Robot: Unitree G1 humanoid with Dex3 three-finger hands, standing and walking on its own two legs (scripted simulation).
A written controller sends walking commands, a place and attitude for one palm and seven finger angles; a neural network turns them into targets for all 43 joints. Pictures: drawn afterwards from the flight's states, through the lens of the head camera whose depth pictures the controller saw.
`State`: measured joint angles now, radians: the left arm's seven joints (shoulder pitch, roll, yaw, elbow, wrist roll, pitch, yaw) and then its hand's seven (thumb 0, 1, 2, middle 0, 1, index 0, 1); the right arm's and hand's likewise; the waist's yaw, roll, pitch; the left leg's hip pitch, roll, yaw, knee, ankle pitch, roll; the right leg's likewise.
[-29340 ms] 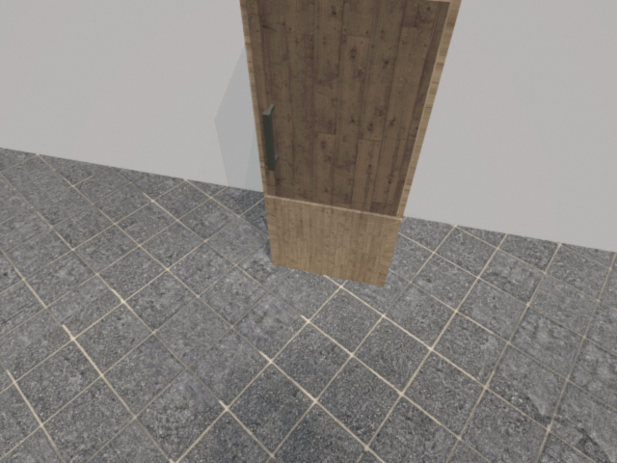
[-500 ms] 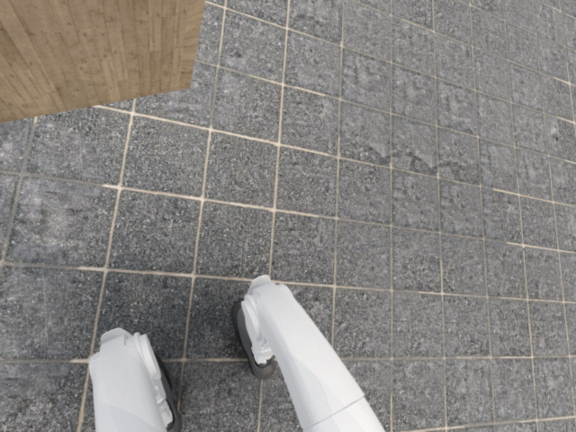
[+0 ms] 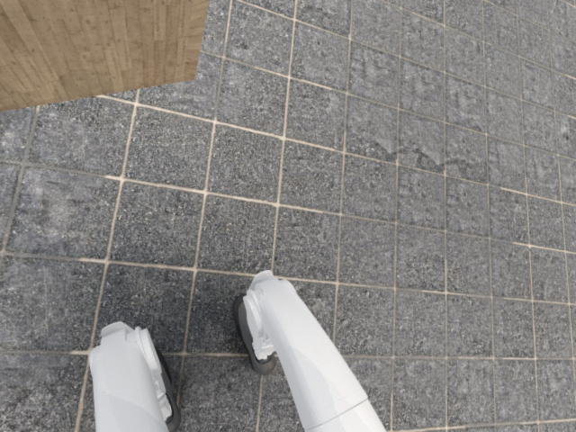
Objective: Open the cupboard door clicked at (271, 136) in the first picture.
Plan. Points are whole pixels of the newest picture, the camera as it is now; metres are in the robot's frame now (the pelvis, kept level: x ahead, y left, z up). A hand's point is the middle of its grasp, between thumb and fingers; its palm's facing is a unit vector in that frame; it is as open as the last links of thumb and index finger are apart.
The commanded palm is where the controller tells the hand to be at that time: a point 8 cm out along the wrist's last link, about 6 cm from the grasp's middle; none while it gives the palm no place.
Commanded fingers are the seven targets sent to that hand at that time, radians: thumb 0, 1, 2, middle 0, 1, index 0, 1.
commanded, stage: slide the fingers in behind the handle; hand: left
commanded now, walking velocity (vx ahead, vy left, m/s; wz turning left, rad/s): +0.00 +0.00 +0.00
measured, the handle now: out of the picture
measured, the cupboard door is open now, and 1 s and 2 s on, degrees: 0 0 9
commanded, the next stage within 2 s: close the thumb around the handle in 0.44 s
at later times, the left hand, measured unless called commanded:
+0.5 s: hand out of the picture +0.67 +0.27 +0.09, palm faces +0.19 -0.98 -0.02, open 13.7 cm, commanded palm +0.69 +0.21 +0.09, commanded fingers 0.00 -0.50 0.30 -0.30 -1.20 -0.30 -1.20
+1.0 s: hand out of the picture +0.67 +0.27 +0.09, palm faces +0.20 -0.98 -0.03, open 8.3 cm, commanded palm +0.69 +0.21 +0.09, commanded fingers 0.00 0.84 0.88 -0.40 -1.34 -0.40 -1.34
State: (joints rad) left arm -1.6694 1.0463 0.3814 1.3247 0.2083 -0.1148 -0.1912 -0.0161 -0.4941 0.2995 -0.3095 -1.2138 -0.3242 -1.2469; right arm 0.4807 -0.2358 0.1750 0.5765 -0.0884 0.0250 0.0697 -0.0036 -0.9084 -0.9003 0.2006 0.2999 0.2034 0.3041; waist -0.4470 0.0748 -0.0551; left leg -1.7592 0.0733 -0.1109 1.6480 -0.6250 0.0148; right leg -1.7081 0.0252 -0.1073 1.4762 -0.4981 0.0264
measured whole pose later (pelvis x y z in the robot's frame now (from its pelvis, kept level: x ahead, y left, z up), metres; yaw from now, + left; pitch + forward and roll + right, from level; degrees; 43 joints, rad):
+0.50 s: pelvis +0.00 +0.00 +0.00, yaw +0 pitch +41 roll -12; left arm -1.66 1.04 0.38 1.34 0.21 -0.12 -0.18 -0.02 -0.49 0.30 -0.31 -1.22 -0.33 -1.26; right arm 0.50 -0.24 0.17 0.58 -0.10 0.01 0.07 0.00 -0.91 -0.90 0.20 0.30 0.20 0.30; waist -0.46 0.08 -0.06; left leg -1.75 0.07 -0.11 1.64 -0.62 0.02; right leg -1.70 0.02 -0.11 1.46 -0.49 0.03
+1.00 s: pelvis +0.00 +0.01 +0.00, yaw +0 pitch +41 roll -12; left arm -1.67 1.03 0.38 1.32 0.22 -0.11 -0.17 -0.01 0.32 0.65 -0.36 -1.29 -0.36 -1.31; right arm 0.50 -0.23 0.17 0.58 -0.10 0.02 0.08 0.00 -0.91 -0.90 0.20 0.30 0.20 0.30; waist -0.46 0.08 -0.06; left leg -1.76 0.07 -0.11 1.64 -0.62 0.02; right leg -1.69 0.02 -0.11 1.46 -0.49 0.04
